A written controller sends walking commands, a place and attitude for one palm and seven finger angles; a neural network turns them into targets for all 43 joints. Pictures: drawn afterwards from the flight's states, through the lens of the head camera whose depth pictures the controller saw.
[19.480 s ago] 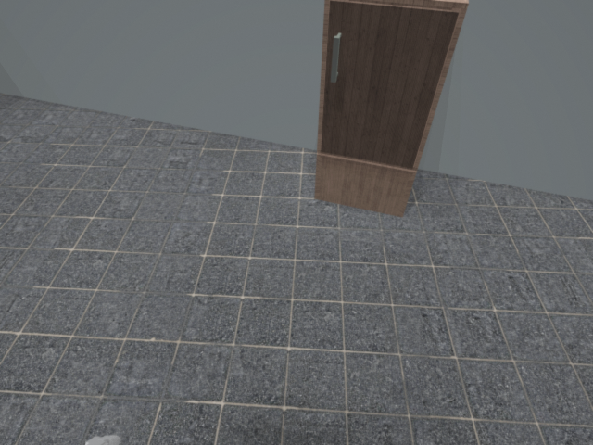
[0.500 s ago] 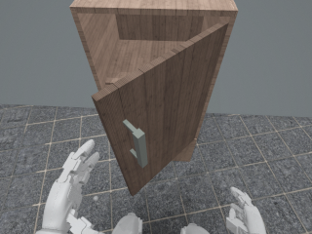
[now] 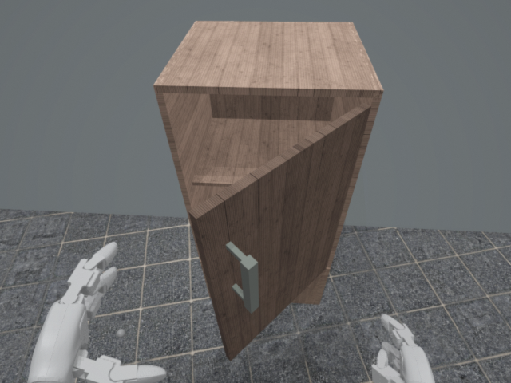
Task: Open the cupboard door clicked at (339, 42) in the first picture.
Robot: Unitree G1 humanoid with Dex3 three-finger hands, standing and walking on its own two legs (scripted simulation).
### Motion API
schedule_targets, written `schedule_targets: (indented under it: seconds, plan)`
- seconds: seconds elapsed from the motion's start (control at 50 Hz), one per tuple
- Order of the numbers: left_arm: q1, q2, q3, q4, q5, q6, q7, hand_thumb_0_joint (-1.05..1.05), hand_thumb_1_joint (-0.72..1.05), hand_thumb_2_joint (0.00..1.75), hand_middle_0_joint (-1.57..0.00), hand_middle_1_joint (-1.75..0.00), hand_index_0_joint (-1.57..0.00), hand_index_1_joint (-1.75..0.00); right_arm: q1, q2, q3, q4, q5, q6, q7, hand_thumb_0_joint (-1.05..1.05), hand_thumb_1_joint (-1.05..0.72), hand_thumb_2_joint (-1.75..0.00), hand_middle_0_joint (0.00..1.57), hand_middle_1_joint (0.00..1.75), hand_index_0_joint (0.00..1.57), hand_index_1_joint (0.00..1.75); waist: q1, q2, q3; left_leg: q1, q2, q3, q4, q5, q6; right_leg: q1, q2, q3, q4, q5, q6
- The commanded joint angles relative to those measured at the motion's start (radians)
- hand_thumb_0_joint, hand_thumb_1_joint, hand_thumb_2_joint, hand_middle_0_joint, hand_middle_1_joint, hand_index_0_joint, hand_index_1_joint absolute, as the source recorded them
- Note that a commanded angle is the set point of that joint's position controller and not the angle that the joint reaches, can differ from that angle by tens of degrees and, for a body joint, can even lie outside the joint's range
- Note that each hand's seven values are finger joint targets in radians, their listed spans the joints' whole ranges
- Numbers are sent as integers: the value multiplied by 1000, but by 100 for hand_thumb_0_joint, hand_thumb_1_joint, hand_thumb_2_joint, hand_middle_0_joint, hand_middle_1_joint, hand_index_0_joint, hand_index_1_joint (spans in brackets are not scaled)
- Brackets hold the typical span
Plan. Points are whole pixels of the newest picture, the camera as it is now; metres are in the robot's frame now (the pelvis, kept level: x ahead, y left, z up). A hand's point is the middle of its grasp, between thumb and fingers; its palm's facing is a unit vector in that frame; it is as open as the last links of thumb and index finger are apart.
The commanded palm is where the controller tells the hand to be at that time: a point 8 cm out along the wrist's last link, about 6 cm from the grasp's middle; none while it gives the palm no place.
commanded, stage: draw the hand back to the body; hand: left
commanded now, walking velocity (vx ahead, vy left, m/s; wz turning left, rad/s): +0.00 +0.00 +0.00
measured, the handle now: (242, 278) +0.29 +0.06 +0.00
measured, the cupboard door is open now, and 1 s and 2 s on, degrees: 47 47 47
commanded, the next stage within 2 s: step back with the hand held close in 0.90 s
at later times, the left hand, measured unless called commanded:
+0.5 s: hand (39, 255) +0.20 +0.26 +0.19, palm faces +0.42 -0.81 -0.41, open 9.3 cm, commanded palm +0.16 +0.30 +0.21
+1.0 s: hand (49, 253) +0.20 +0.25 +0.20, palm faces +0.44 -0.81 -0.38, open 7.4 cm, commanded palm +0.16 +0.28 +0.22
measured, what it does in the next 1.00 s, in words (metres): stands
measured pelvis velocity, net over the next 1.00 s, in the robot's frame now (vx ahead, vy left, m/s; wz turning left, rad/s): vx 0.01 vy -0.01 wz -0.02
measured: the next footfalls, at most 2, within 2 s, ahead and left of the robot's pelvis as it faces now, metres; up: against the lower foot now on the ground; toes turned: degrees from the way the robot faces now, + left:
none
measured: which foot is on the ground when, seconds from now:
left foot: down 0.00-1.00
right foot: down 0.00-1.00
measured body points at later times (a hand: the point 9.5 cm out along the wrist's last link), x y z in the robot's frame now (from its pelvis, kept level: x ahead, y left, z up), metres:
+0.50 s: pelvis +0.02 +0.01 +0.04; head -0.01 -0.01 +0.49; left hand +0.18 +0.30 +0.22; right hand +0.20 -0.21 -0.04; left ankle +0.01 +0.10 -0.70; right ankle -0.02 -0.11 -0.70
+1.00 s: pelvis +0.01 -0.01 +0.04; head -0.01 -0.03 +0.49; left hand +0.17 +0.29 +0.22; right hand +0.20 -0.24 -0.04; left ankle +0.01 +0.10 -0.70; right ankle -0.02 -0.11 -0.70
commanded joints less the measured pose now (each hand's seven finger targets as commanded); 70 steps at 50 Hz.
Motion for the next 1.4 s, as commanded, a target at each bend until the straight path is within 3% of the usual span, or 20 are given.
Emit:
schedule_targets:
  seconds: [0.0,0.1,0.16,0.24,0.5,0.56,0.7,0.82,0.92,0.96,1.0,1.02,1.04,1.08,1.14,1.18,1.2,1.28,1.3,1.38]
  plan:
    - [-109,128,102,-203,32,-23,72,0,2,52,-17,-30,-17,-30,-111,-109,-28,-140,-8,-68,-18,0,-90,-90,20,30,20,30,-8,-49,40,189,0,-58,-240,168,5,27,-4,45,-241,168,-9]
    - [-150,160,160,-218,41,-23,88,0,20,60,-18,-30,-18,-30,-124,-116,-22,-99,-13,-102,-15,0,-90,-90,20,30,20,30,10,-1,29,285,5,-66,-329,239,0,131,-7,42,-289,221,-12]
    - [-144,146,175,-213,35,-25,84,0,31,64,-18,-30,-18,-30,-132,-114,-21,-74,-15,-116,-2,0,-90,-90,20,30,20,30,13,8,48,330,13,-67,-370,346,-8,182,-5,39,-311,283,-10]
    - [-165,173,235,-191,28,-27,79,0,44,70,-18,-30,-18,-30,-153,-120,-27,-45,-18,-117,10,0,-90,-90,20,30,20,30,23,0,68,371,19,-59,-418,421,-16,248,-2,40,-353,332,-10]
    - [-342,261,409,-162,2,-58,78,0,90,90,-20,-30,-20,-30,-202,-132,-47,23,-23,-112,26,0,-90,-90,20,30,20,30,32,6,95,458,12,-28,-498,431,-16,354,4,60,-460,402,-16]
    - [-299,194,351,-103,-3,-56,63,0,90,90,-20,-30,-20,-30,-204,-134,-52,25,-23,-103,35,0,-90,-90,20,30,20,30,28,-18,119,466,11,-21,-512,419,-11,348,4,57,-470,393,-10]
    - [-333,263,395,-161,2,-72,68,0,90,90,-20,-30,-20,-30,-221,-133,-59,32,-28,-108,31,0,-90,-90,20,30,20,30,39,-6,73,491,-1,-10,-507,422,-5,387,2,73,-488,429,-13]
    - [-323,242,386,-134,-4,-72,64,0,90,90,-20,-30,-20,-30,-227,-122,-59,44,-27,-115,28,0,-90,-90,20,30,20,30,32,-18,117,502,-4,5,-501,426,-3,360,1,81,-511,451,-7]
    - [-330,230,371,-128,-2,-75,60,0,90,90,-20,-30,-20,-30,-225,-125,-61,48,-27,-116,32,0,-90,-90,20,30,20,30,31,9,117,512,-4,7,-506,421,-4,360,1,83,-517,441,-6]
    - [-330,230,371,-123,-3,-80,59,0,90,90,-20,-30,-20,-30,-229,-124,-62,49,-28,-117,32,0,-90,-90,20,30,20,30,31,-27,120,514,-4,7,-510,402,-2,355,4,81,-525,421,-4]
    - [-389,258,385,-147,-2,-87,64,0,90,90,-20,-30,-20,-30,-234,-127,-63,54,-28,-120,30,0,-90,-90,20,30,20,30,31,-14,104,512,-7,3,-512,398,-1,373,1,87,-527,423,-8]
    - [-453,358,492,-185,10,-123,71,0,90,90,-20,-30,-20,-30,-231,-147,-67,18,-19,-100,28,0,-90,-90,20,30,20,30,-20,-43,182,460,11,11,-469,322,7,233,-49,205,-578,515,-6]
    - [-354,297,453,-101,9,-129,63,0,90,90,-20,-30,-20,-30,-223,-138,-69,40,-27,-82,27,0,-90,-90,20,30,20,30,-25,-70,149,464,5,4,-453,308,9,244,-71,206,-574,546,-6]
    - [-301,257,410,-89,16,-134,57,0,90,90,-20,-30,-20,-30,-222,-141,-75,28,-28,-61,31,0,-90,-90,20,30,20,30,-26,-80,116,466,8,10,-458,338,5,254,-72,197,-556,581,0]
    - [-242,262,417,-104,19,-145,61,0,90,90,-20,-30,-20,-30,-221,-140,-84,9,-27,-40,27,0,-90,-90,20,30,20,30,-23,-29,43,481,25,22,-473,438,5,293,-66,168,-503,659,8]
    - [-220,281,436,-128,18,-146,66,0,90,90,-20,-30,-20,-30,-217,-142,-89,-8,-23,-25,26,0,-90,-90,20,30,20,30,-24,-69,5,483,34,19,-474,506,3,313,-56,154,-473,701,13]
    - [-204,290,445,-133,17,-146,68,0,90,90,-20,-30,-20,-30,-221,-143,-91,-12,-24,-17,24,0,-90,-90,20,30,20,30,-22,-53,-7,465,40,8,-477,539,3,337,-58,139,-450,704,11]
    - [-161,310,475,-153,11,-147,79,0,90,90,-20,-30,-20,-30,-219,-135,-96,-33,-17,3,24,0,-90,-90,20,30,20,30,-25,-78,-4,416,43,12,-472,512,1,327,-52,156,-435,700,14]
    - [-165,324,485,-175,12,-151,82,0,90,90,-20,-30,-20,-30,-223,-140,-99,-36,-18,7,23,0,-90,-90,20,30,20,30,-22,-50,-13,399,42,8,-476,509,1,343,-54,149,-424,692,13]
    - [-137,314,481,-192,12,-159,93,0,90,90,-20,-30,-20,-30,-211,-137,-101,-46,-15,6,24,0,-90,-90,20,30,20,30,-26,-33,5,340,50,0,-484,425,6,330,-44,165,-405,623,15]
